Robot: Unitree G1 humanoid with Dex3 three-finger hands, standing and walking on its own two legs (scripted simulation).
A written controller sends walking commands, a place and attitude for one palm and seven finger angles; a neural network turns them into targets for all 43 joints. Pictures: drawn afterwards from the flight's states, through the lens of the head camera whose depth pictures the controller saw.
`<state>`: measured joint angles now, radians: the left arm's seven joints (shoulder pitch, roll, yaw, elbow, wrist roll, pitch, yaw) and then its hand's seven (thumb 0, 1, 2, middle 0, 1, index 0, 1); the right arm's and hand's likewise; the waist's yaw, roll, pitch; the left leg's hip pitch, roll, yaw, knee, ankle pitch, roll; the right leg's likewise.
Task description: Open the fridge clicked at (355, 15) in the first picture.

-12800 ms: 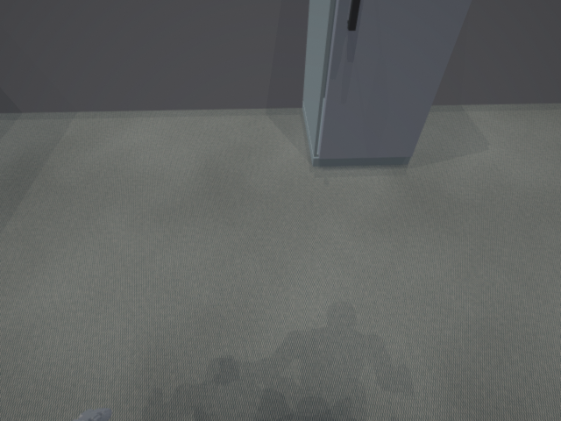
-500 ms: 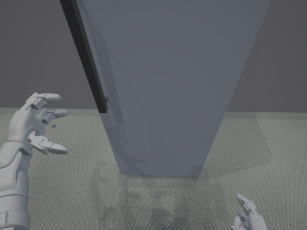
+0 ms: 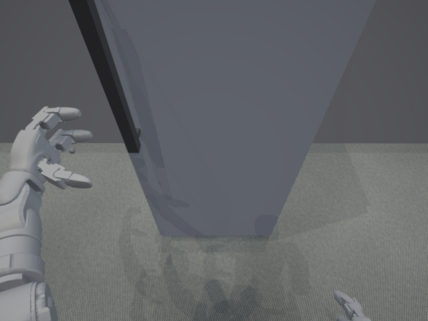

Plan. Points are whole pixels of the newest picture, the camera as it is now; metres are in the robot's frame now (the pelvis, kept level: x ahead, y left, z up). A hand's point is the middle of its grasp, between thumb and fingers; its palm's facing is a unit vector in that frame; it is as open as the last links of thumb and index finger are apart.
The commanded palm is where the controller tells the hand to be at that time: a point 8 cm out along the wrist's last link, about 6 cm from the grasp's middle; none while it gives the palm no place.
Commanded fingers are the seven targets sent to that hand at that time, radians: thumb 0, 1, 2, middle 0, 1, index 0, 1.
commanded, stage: move the hooked fingers beside the handle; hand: left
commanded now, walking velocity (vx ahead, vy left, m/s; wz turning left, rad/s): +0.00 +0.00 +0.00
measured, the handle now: (115, 79) +0.51 +0.21 +0.18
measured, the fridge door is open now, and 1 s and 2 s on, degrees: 0 0 0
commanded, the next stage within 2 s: feel for the door with the fingertips in 1.46 s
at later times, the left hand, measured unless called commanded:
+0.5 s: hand (87, 129) +0.43 +0.27 +0.12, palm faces +0.05 -1.00 +0.01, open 14.0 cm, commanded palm +0.41 +0.32 +0.11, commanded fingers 0.00 -0.50 0.30 -0.30 -1.20 -0.30 -1.20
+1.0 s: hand (88, 124) +0.45 +0.27 +0.11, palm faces +0.03 -1.00 +0.01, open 14.0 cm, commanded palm +0.42 +0.32 +0.11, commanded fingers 0.00 -0.50 0.30 -0.30 -1.20 -0.30 -1.20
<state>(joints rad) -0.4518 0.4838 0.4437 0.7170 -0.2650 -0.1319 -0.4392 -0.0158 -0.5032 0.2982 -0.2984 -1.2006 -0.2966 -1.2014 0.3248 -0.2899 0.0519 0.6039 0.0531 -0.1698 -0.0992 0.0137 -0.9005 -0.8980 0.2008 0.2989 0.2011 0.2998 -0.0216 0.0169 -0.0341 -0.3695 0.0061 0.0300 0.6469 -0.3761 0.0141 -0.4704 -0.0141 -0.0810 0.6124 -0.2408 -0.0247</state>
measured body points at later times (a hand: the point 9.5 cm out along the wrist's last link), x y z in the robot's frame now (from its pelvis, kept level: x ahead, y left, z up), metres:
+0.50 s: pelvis +0.00 +0.01 +0.00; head +0.06 +0.01 +0.44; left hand +0.43 +0.32 +0.12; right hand +0.08 -0.26 -0.11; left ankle -0.03 +0.11 -0.72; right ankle +0.04 -0.11 -0.72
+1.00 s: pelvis +0.01 +0.01 -0.01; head +0.09 +0.02 +0.43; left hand +0.45 +0.33 +0.11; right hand +0.05 -0.26 -0.11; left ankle -0.03 +0.11 -0.72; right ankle +0.04 -0.11 -0.72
